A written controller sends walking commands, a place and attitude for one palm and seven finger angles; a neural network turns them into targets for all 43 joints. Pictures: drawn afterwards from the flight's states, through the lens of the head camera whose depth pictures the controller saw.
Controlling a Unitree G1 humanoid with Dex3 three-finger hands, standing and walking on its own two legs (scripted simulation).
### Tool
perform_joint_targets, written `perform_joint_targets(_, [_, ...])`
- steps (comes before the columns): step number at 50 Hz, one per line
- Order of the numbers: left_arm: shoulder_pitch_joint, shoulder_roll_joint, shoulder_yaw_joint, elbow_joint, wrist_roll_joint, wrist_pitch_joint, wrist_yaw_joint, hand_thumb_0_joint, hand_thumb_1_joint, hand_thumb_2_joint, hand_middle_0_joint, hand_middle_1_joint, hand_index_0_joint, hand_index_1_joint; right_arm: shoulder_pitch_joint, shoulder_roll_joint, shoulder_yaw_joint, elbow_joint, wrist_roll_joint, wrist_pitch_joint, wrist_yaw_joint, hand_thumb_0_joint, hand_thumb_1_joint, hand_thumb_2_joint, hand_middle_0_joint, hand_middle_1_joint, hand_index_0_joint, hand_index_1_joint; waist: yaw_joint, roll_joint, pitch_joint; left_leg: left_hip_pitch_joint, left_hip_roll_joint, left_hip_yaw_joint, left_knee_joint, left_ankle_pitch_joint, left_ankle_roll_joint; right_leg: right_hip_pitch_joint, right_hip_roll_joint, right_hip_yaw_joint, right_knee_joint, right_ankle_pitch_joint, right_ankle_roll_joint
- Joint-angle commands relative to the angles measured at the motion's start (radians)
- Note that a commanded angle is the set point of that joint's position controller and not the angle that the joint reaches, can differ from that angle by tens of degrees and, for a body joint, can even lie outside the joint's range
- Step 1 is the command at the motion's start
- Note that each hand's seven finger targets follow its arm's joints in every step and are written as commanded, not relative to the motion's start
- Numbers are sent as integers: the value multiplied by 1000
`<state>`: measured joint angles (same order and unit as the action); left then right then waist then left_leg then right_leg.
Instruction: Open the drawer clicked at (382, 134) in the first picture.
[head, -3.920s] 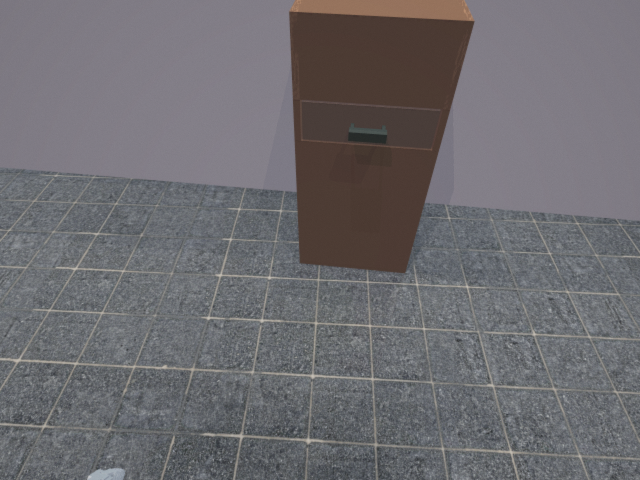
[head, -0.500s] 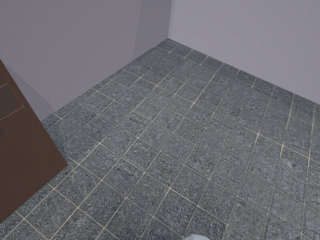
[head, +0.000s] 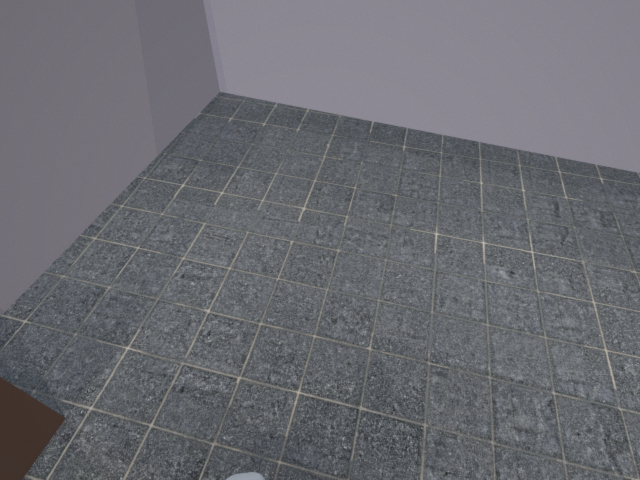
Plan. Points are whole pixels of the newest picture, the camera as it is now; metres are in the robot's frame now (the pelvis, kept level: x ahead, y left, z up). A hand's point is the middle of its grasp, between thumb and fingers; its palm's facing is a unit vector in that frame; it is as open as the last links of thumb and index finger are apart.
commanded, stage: walk to a spot facing it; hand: left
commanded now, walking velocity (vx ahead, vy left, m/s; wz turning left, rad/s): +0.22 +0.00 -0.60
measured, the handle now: out of the picture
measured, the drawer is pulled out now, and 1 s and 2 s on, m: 0.00 0.00 0.00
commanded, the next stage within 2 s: turn to face it in 0.44 s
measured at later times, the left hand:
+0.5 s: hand (234, 397) +0.27 +0.16 -0.17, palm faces -0.35 -0.92 -0.18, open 7.4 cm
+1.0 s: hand (243, 384) +0.30 +0.15 -0.19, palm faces -0.19 -0.97 -0.17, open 7.4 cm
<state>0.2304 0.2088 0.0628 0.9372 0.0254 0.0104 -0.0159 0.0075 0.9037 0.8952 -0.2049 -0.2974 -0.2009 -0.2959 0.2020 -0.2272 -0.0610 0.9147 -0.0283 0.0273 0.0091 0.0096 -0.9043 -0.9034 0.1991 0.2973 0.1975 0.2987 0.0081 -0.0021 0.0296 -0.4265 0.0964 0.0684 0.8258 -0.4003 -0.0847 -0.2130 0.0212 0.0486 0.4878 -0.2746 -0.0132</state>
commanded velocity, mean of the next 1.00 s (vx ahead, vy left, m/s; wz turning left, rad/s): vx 0.01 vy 0.00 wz -0.01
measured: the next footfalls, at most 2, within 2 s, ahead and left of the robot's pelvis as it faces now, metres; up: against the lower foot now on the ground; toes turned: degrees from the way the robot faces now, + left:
left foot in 0.08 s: +0.10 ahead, +0.13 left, +0.00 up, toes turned +3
right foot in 0.56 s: +0.15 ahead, -0.13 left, +0.00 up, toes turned -29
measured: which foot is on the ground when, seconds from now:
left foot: up 0.00-0.06, down 0.08-0.56, up 0.58-0.90, down 0.92-1.00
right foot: down 0.00-0.08, up 0.10-0.54, down 0.56-0.92, up 0.94-1.00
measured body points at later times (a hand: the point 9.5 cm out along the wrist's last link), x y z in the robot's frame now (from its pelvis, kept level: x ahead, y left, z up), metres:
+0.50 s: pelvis +0.10 +0.02 +0.00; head +0.15 +0.01 +0.44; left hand +0.29 +0.21 -0.16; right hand -0.02 -0.19 -0.15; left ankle +0.06 +0.13 -0.74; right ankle +0.11 -0.12 -0.71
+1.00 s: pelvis +0.16 +0.00 -0.02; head +0.19 +0.01 +0.43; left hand +0.31 +0.20 -0.17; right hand +0.15 -0.25 -0.16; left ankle +0.22 +0.09 -0.74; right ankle +0.10 -0.11 -0.70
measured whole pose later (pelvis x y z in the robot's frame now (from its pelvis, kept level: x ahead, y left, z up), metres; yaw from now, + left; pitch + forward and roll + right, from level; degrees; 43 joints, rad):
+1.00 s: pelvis +0.16 +0.00 -0.02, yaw -13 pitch +0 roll -1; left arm 0.16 0.18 0.07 0.96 0.02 0.05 0.03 0.01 0.91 0.90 -0.20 -0.30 -0.20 -0.30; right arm 0.25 -0.16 -0.05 0.97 -0.03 0.02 0.00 0.01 -0.92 -0.90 0.20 0.30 0.20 0.30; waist -0.03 -0.03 0.05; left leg -0.37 0.05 0.11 0.68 -0.31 0.04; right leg -0.37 -0.08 -0.13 0.97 -0.53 0.04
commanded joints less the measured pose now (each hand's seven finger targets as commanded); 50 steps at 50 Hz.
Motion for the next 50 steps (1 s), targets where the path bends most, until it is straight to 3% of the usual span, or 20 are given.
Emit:
perform_joint_targets(1, [-32, 218, 59, -76, -5, -15, 6, 0, 900, 900, -200, -300, -200, -300, 19, -79, -17, -85, 11, -50, -11, 0, -900, -900, 200, 300, 200, 300, -17, -166, 11, 166, -56, 38, -229, 68, 15, -121, -186, 279, -160, -99, -136])
perform_joint_targets(3, [-66, 144, 43, -100, -10, -6, 2, 0, 900, 900, -200, -300, -200, -300, 190, -145, -29, -32, 9, -65, -31, 0, -900, -900, 200, 300, 200, 300, -98, 17, -33, 461, 42, -61, -441, 1, 35, -327, -66, 193, 60, -198, -62])
perform_joint_targets(4, [-50, 64, 30, -120, -17, -1, -9, 0, 900, 900, -200, -300, -200, -300, 271, -259, -52, -22, -6, -64, -32, 0, -900, -900, 200, 300, 200, 300, -122, 356, -46, 510, 322, -397, -599, -267, 106, -485, 71, 19, 390, -342, -1])
perform_joint_targets(5, [-78, 97, 38, -140, -6, -3, -11, 0, 900, 900, -200, -300, -200, -300, 246, -264, -42, -28, -6, -63, -32, 0, -900, -900, 200, 300, 200, 300, -107, 328, 3, 357, 453, -546, -710, -409, 174, -504, -1, -1, 553, -324, 11])
perform_joint_targets(7, [-88, 117, 59, -112, 5, 3, -28, 0, 900, 900, -200, -300, -200, -300, 117, -172, -17, -51, -3, -69, -37, 0, -900, -900, 200, 300, 200, 300, -45, 140, 122, 179, 363, -382, -727, -312, 164, -459, -66, -11, 687, -166, 19])
perform_joint_targets(9, [-20, 85, 55, -71, 5, 13, -38, 0, 900, 900, -200, -300, -200, -300, 42, -117, 0, -55, 4, -77, -43, 0, -900, -900, 200, 300, 200, 300, 0, 128, 92, 197, 273, -132, -659, 17, 134, -417, -90, -44, 716, -46, 41])
perform_joint_targets(14, [-32, 41, 40, -63, 0, 29, -27, 0, 900, 900, -200, -300, -200, -300, 158, -92, -2, 7, 9, -81, -52, 0, -900, -900, 200, 300, 200, 300, -24, 142, -9, 388, 240, 76, -514, 675, 154, -424, -83, -95, 663, -19, 74])
perform_joint_targets(23, [-172, 24, 27, -105, 2, 19, -19, 0, 900, 900, -200, -300, -200, -300, 192, -117, -38, 60, 1, -53, -39, 0, -900, -900, 200, 300, 200, 300, -60, 213, 9, 427, 286, 188, -387, 795, 167, -282, -56, -186, 265, -69, 34])
perform_joint_targets(25, [-106, 49, 34, -93, 4, 5, -12, 0, 900, 900, -200, -300, -200, -300, 184, -129, -45, 51, 6, -49, -34, 0, -900, -900, 200, 300, 200, 300, -19, 183, -31, 405, 288, 215, -253, 909, 136, -141, -20, -210, 151, -29, 8])
perform_joint_targets(26, [1, 84, 42, -69, 6, -10, -7, 0, 900, 900, -200, -300, -200, -300, 168, -135, -45, 39, 13, -50, -29, 0, -900, -900, 200, 300, 200, 300, 46, 133, -92, 344, 270, 240, -75, 888, 94, 31, -21, -198, 16, 99, -9])
perform_joint_targets(27, [116, 190, 61, -36, 13, -31, 8, 0, 900, 900, -200, -300, -200, -300, 192, -89, -32, 15, 27, -47, -18, 0, -900, -900, 200, 300, 200, 300, 85, -106, -212, 44, 187, 246, 192, 481, 39, 377, -219, 45, -13, 468, -85])
perform_joint_targets(28, [199, 270, 75, 0, -9, -33, 22, 0, 900, 900, -200, -300, -200, -300, 159, -27, -15, -17, 27, -46, -26, 0, -900, -900, 200, 300, 200, 300, 96, -245, -286, -173, 21, 156, 462, -249, -5, 477, -463, 321, 7, 1017, -220])
perform_joint_targets(29, [185, 244, 69, -2, -22, -24, 38, 0, 900, 900, -200, -300, -200, -300, 105, -35, -9, -27, 32, -33, -43, 0, -900, -900, 200, 300, 200, 300, 99, -128, -282, -147, 39, -16, 491, -244, 21, 373, -465, 252, -9, 1007, -255])
perform_joint_targets(34, [-127, 95, 2, -40, 0, -30, 54, 0, 900, 900, -200, -300, -200, -300, 217, 21, 12, 91, 12, 3, -36, 0, -900, -900, 200, 300, 200, 300, -72, -95, -60, 32, 43, -47, 265, -29, 30, -74, -298, -63, -130, 483, -145])
perform_joint_targets(38, [-92, 100, 4, -25, -3, -19, 47, 0, 900, 900, -200, -300, -200, -300, 152, 14, 14, 74, 15, 6, -23, 0, -900, -900, 200, 300, 200, 300, -28, -167, 12, 39, 2, 14, 96, -5, 29, -81, -302, -87, -162, 331, -139])
perform_joint_targets(44, [-59, 118, 32, -26, -7, -4, 52, 0, 900, 900, -200, -300, -200, -300, 128, -14, -5, 39, 9, -8, -6, 0, -900, -900, 200, 300, 200, 300, -28, -79, -23, 162, -6, 53, -241, 196, 42, -38, -319, -171, 41, 295, -63])
perform_joint_targets(45, [-37, 90, 33, -39, -12, 5, 49, 0, 900, 900, -200, -300, -200, -300, 162, -65, -19, 33, 6, -15, -4, 0, -900, -900, 200, 300, 200, 300, -43, 96, -39, 235, 78, -91, -350, 386, 89, -133, -254, -208, 175, 126, -4])
perform_joint_targets(46, [-22, 34, 26, -70, -20, 9, 46, 0, 900, 900, -200, -300, -200, -300, 196, -160, -37, 17, -2, -21, -7, 0, -900, -900, 200, 300, 200, 300, -54, 355, -45, 277, 293, -389, -465, 651, 213, -280, -129, -250, 378, -252, 73])
perform_joint_targets(47, [-91, 46, 17, -96, -9, 13, 51, 0, 900, 900, -200, -300, -200, -300, 224, -176, -44, 28, -7, -20, -18, 0, -900, -900, 200, 300, 200, 300, -93, 306, -57, 234, 344, -497, -538, 556, 293, -293, -88, -151, 589, -399, 66])
perform_joint_targets(50, [-105, 54, 34, -81, -4, 6, 35, 0, 900, 900, -200, -300, -200, -300, 95, -131, -32, -6, -3, -29, -29, 0, -900, -900, 200, 300, 200, 300, -40, 171, -38, 199, 230, -368, -527, 387, 252, -370, -123, -48, 709, -184, 66])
